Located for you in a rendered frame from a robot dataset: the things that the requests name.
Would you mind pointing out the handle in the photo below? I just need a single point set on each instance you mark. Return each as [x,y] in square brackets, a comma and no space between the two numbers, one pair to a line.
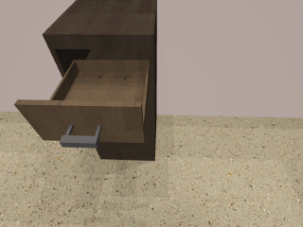
[80,141]

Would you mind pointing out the drawer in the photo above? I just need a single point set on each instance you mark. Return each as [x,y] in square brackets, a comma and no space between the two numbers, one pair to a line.
[113,94]

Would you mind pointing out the cabinet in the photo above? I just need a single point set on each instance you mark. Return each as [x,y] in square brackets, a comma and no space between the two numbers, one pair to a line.
[111,30]

